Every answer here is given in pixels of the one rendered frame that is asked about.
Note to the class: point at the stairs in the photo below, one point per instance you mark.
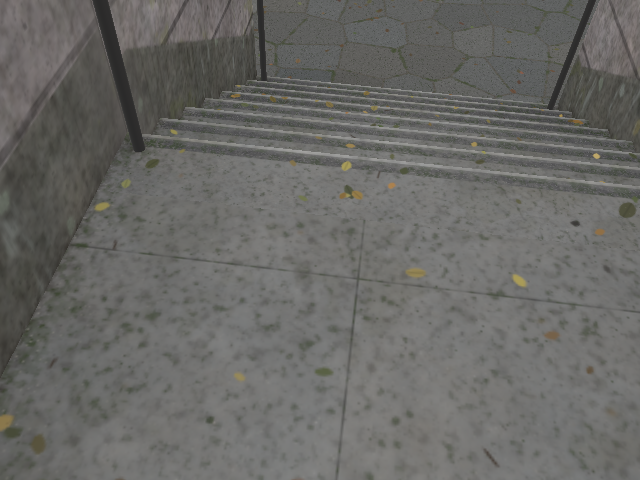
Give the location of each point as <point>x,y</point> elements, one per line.
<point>412,126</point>

